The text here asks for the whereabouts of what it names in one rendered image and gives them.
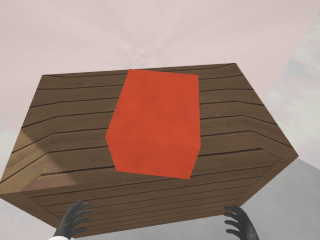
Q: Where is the pedestal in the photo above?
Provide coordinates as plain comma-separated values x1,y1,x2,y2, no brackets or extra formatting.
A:
0,63,299,239

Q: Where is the carton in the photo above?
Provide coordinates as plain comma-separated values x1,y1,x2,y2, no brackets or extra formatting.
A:
105,69,201,179

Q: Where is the robot left hand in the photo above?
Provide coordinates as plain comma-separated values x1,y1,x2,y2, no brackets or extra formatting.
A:
53,199,92,240

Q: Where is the robot right hand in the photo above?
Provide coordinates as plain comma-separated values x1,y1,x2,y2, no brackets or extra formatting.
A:
223,205,259,240

